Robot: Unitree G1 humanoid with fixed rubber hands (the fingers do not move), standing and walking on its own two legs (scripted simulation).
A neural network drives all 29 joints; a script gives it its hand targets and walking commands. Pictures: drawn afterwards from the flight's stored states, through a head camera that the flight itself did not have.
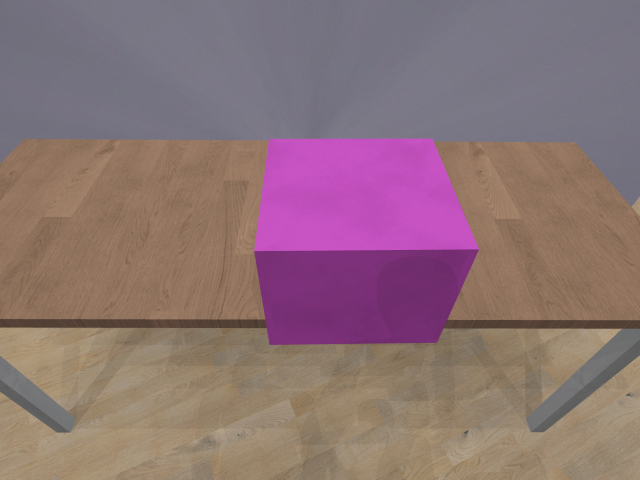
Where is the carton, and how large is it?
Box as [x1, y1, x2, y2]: [254, 139, 478, 344]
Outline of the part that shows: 269,139 254,249 269,344 436,342 478,248 432,139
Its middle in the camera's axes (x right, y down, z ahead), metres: +0.06 +0.00 +0.65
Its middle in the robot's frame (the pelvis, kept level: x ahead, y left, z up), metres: +0.50 -0.04 +0.01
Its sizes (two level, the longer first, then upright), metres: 0.279 0.258 0.230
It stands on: a table, 0.67 m high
